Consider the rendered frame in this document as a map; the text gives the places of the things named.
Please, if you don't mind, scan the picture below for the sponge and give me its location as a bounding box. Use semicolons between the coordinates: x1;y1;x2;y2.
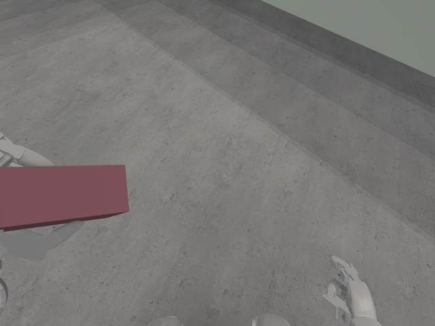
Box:
0;165;129;232

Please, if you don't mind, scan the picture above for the right robot hand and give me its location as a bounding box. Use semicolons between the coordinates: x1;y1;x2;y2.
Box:
323;256;377;326

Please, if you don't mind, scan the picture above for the left robot hand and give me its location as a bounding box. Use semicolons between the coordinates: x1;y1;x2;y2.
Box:
0;132;84;262

